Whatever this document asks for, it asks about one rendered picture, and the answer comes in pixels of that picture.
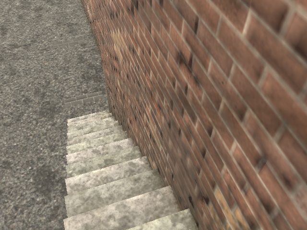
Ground stairs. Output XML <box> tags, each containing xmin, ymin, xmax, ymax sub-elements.
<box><xmin>63</xmin><ymin>110</ymin><xmax>199</xmax><ymax>230</ymax></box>

